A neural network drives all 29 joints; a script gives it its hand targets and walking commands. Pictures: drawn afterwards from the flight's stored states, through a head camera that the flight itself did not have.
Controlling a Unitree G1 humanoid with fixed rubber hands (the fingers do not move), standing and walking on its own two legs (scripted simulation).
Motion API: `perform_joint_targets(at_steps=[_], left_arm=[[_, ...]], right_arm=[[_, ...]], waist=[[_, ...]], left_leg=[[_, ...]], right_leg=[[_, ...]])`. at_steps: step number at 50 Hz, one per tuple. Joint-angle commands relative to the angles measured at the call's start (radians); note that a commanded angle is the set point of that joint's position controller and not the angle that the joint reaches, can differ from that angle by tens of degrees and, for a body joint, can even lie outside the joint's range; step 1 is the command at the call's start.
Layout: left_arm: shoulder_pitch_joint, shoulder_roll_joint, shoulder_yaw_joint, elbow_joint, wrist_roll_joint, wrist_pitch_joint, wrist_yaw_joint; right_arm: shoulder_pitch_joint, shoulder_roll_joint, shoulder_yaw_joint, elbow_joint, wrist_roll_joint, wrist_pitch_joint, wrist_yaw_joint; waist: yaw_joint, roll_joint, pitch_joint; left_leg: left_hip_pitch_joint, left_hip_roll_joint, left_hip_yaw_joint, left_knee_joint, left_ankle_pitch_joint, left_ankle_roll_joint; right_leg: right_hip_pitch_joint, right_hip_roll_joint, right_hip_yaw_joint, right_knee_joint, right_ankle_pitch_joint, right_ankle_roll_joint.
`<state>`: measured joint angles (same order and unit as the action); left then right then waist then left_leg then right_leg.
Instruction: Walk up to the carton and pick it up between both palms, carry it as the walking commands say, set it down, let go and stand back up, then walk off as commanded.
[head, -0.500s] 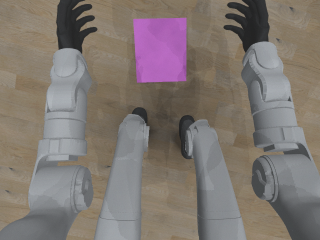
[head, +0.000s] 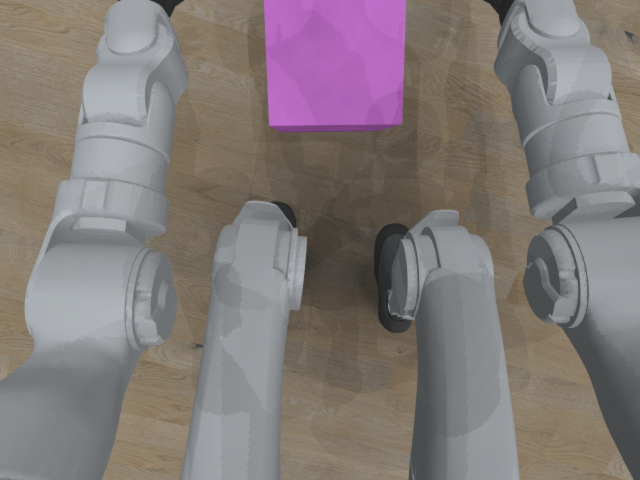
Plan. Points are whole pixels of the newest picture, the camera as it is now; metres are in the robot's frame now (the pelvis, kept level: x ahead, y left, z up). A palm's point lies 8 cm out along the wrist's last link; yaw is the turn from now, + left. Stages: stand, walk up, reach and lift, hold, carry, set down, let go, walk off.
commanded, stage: reach and lift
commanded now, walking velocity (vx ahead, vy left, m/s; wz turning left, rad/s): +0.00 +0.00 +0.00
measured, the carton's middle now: (331, 58) +0.53 +0.03 -0.36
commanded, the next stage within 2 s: none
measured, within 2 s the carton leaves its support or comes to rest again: neither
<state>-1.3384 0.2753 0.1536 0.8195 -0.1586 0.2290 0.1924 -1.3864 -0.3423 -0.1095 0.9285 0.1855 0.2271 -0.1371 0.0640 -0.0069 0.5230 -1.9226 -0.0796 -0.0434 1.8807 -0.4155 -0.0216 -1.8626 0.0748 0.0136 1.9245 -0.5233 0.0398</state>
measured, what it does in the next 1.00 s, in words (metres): lowers itself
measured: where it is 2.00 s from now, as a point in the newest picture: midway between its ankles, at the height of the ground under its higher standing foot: (332, 286)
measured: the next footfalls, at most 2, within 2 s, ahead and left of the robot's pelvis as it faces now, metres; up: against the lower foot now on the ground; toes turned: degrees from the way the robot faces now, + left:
none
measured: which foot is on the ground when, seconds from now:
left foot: down 0.00-1.00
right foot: down 0.00-1.00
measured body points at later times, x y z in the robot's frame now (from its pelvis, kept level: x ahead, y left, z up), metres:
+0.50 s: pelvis +0.03 -0.01 -0.08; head +0.40 +0.01 +0.16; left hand +0.53 +0.20 -0.30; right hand +0.57 -0.15 -0.28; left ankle +0.17 +0.11 -0.42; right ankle +0.14 -0.12 -0.42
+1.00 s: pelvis +0.03 -0.01 -0.10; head +0.40 +0.00 +0.14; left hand +0.54 +0.21 -0.30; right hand +0.57 -0.14 -0.30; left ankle +0.17 +0.11 -0.42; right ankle +0.14 -0.12 -0.42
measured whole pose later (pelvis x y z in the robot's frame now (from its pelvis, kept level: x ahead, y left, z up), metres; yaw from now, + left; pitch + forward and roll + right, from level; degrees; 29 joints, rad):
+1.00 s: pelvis +0.03 -0.01 -0.10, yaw -2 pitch +31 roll +1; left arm -1.37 0.38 0.05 1.19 -0.31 -0.03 0.09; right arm -1.42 -0.36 0.13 1.15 0.31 0.02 -0.11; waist 0.07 -0.01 0.50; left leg -2.22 -0.02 -0.01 2.21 -0.52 -0.02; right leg -2.19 0.09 0.00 2.26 -0.60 0.02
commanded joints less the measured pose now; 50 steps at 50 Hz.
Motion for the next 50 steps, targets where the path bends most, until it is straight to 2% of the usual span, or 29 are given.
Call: perform_joint_targets(at_steps=[1, 3, 4, 7, 8, 10, 11, 12, 13, 14, 15, 18, 21, 25, 26, 28, 29, 30, 31, 35, 38, 42, 47, 50], left_arm=[[-0.297, 0.062, 0.010, -0.060, -0.006, -0.089, -0.015], [-0.260, 0.086, 0.030, -0.045, 0.000, -0.126, -0.015], [-0.243, 0.092, 0.033, -0.060, -0.001, -0.139, -0.011], [-0.201, 0.109, 0.035, -0.060, 0.003, -0.170, -0.008], [-0.201, 0.110, 0.030, -0.059, -0.004, -0.176, -0.009], [-0.188, 0.123, 0.033, -0.106, -0.011, -0.191, -0.008], [-0.186, 0.123, 0.028, -0.131, -0.019, -0.196, -0.010], [-0.197, 0.136, 0.031, -0.159, -0.024, -0.202, -0.012], [-0.211, 0.142, 0.026, -0.180, -0.029, -0.206, -0.013], [-0.197, 0.124, 0.014, -0.194, -0.042, -0.208, -0.017], [-0.196, 0.109, -0.002, -0.175, -0.063, -0.207, -0.023], [-0.191, 0.068, -0.042, -0.116, -0.084, -0.207, -0.052], [-0.195, 0.061, -0.051, -0.033, -0.079, -0.225, -0.071], [-0.205, 0.100, -0.014, 0.056, -0.055, -0.249, -0.066], [-0.214, 0.102, -0.009, 0.060, -0.068, -0.256, -0.066], [-0.235, 0.099, -0.007, 0.101, -0.092, -0.266, -0.073], [-0.246, 0.105, -0.013, 0.122, -0.105, -0.268, -0.080], [-0.251, 0.107, -0.018, 0.142, -0.113, -0.272, -0.086], [-0.262, 0.085, -0.044, 0.151, -0.133, -0.273, -0.096], [-0.279, 0.102, -0.056, 0.164, -0.166, -0.286, -0.106], [-0.259, 0.104, -0.067, 0.186, -0.166, -0.291, -0.098], [-0.207, 0.097, -0.059, 0.241, -0.142, -0.290, -0.093], [-0.211, 0.062, -0.077, 0.250, -0.145, -0.298, -0.094], [-0.230, 0.039, -0.090, 0.244, -0.163, -0.305, -0.096]], right_arm=[[-0.321, -0.124, -0.009, -0.108, -0.015, -0.099, 0.008], [-0.317, -0.119, -0.004, -0.118, -0.006, -0.131, 0.005], [-0.316, -0.124, -0.001, -0.146, 0.002, -0.142, 0.002], [-0.277, -0.124, 0.009, -0.139, 0.018, -0.164, -0.005], [-0.268, -0.124, 0.015, -0.142, 0.024, -0.167, -0.008], [-0.260, -0.108, 0.038, -0.192, 0.048, -0.177, -0.010], [-0.261, -0.105, 0.039, -0.220, 0.048, -0.177, -0.015], [-0.248, -0.092, 0.048, -0.224, 0.062, -0.177, -0.017], [-0.247, -0.099, 0.050, -0.238, 0.063, -0.180, -0.020], [-0.237, -0.089, 0.061, -0.254, 0.074, -0.177, -0.019], [-0.228, -0.079, 0.076, -0.247, 0.082, -0.177, -0.018], [-0.222, -0.059, 0.100, -0.234, 0.079, -0.184, -0.011], [-0.196, -0.019, 0.108, -0.117, 0.083, -0.194, -0.002], [-0.203, -0.018, 0.131, 0.008, 0.097, -0.205, 0.023], [-0.219, -0.019, 0.129, 0.014, 0.097, -0.208, 0.023], [-0.242, -0.015, 0.128, 0.039, 0.083, -0.216, 0.020], [-0.252, -0.030, 0.117, 0.051, 0.068, -0.222, 0.018], [-0.264, -0.018, 0.128, 0.060, 0.069, -0.225, 0.020], [-0.266, -0.008, 0.140, 0.077, 0.072, -0.229, 0.022], [-0.307, 0.009, 0.174, 0.021, 0.090, -0.244, 0.018], [-0.304, 0.013, 0.205, 0.018, 0.123, -0.255, 0.022], [-0.287, 0.015, 0.231, 0.047, 0.148, -0.249, 0.031], [-0.278, 0.016, 0.217, 0.056, 0.127, -0.256, 0.026], [-0.254, 0.046, 0.218, 0.072, 0.109, -0.260, 0.020]], waist=[[-0.037, -0.001, -1.825], [-0.020, -0.029, -1.863], [-0.017, -0.032, -1.900], [0.004, -0.022, -1.918], [-0.004, -0.022, -1.928], [0.020, -0.030, -1.955], [0.011, -0.036, -1.995], [0.025, -0.037, -2.002], [0.019, -0.039, -2.024], [0.029, -0.024, -2.028], [0.026, -0.022, -2.020], [0.003, -0.005, -1.886], [0.000, 0.023, -1.745], [0.049, 0.040, -1.590], [0.059, 0.029, -1.559], [0.052, -0.005, -1.490], [0.031, -0.019, -1.446], [0.029, -0.035, -1.424], [0.011, -0.044, -1.411], [0.007, -0.105, -1.461], [0.030, -0.094, -1.472], [0.073, -0.059, -1.434], [0.049, -0.031, -1.415], [0.020, -0.056, -1.402]], left_leg=[[0.707, 0.029, 0.087, -0.136, -0.013, -0.005], [0.702, 0.025, 0.085, -0.096, 0.074, -0.004], [0.711, 0.024, 0.088, -0.078, 0.132, -0.005], [0.707, 0.026, 0.082, -0.026, 0.232, -0.007], [0.716, 0.028, 0.072, -0.014, 0.248, -0.003], [0.721, 0.025, 0.069, 0.018, 0.309, 0.000], [0.724, 0.023, 0.068, 0.037, 0.347, -0.001], [0.709, 0.023, 0.073, 0.052, 0.358, -0.001], [0.714, 0.022, 0.070, 0.070, 0.385, -0.002], [0.714, 0.024, 0.075, 0.083, 0.409, -0.006], [0.704, 0.027, 0.076, 0.098, 0.419, -0.006], [0.587, 0.035, 0.080, 0.120, 0.368, -0.006], [0.499, 0.043, 0.083, 0.140, 0.306, -0.011], [0.447, 0.054, 0.079, 0.161, 0.260, -0.019], [0.433, 0.057, 0.075, 0.158, 0.252, -0.021], [0.366, 0.057, 0.070, 0.162, 0.228, -0.021], [0.320, 0.057, 0.069, 0.171, 0.207, -0.021], [0.291, 0.058, 0.062, 0.176, 0.202, -0.015], [0.269, 0.059, 0.061, 0.182, 0.205, -0.015], [0.272, 0.060, 0.047, 0.202, 0.248, -0.007], [0.284, 0.058, 0.045, 0.208, 0.290, -0.006], [0.271, 0.059, 0.050, 0.194, 0.273, 0.000], [0.257, 0.052, 0.047, 0.188, 0.274, -0.005], [0.240, 0.045, 0.042, 0.184, 0.274, -0.003]], right_leg=[[0.389, -0.014, -0.074, -0.170, -0.018, -0.037], [0.400, -0.009, -0.078, -0.124, 0.050, -0.030], [0.415, -0.002, -0.082, -0.108, 0.089, -0.031], [0.379, -0.001, -0.083, -0.051, 0.165, -0.027], [0.372, -0.002, -0.085, -0.035, 0.177, -0.025], [0.375, 0.003, -0.082, -0.011, 0.226, -0.025], [0.399, 0.006, -0.079, 0.002, 0.266, -0.024], [0.414, 0.005, -0.071, 0.016, 0.287, -0.026], [0.426, 0.007, -0.072, 0.034, 0.319, -0.024], [0.417, 0.008, -0.066, 0.041, 0.337, -0.026], [0.422, 0.007, -0.064, 0.050, 0.346, -0.027], [0.394, 0.002, -0.052, 0.055, 0.337, -0.028], [0.320, -0.002, -0.039, 0.070, 0.292, -0.029], [0.197, -0.007, -0.019, 0.099, 0.209, -0.024], [0.186, -0.009, -0.018, 0.102, 0.192, -0.024], [0.183, -0.015, -0.009, 0.101, 0.176, -0.024], [0.174, -0.016, -0.009, 0.102, 0.166, -0.024], [0.173, -0.019, -0.006, 0.108, 0.171, -0.020], [0.182, -0.020, -0.003, 0.107, 0.183, -0.023], [0.208, -0.021, 0.000, 0.112, 0.240, -0.015], [0.201, -0.018, 0.009, 0.118, 0.283, -0.018], [0.160, -0.015, 0.018, 0.117, 0.257, -0.018], [0.146, -0.009, 0.012, 0.115, 0.265, -0.025], [0.146, -0.005, 0.007, 0.109, 0.276, -0.025]])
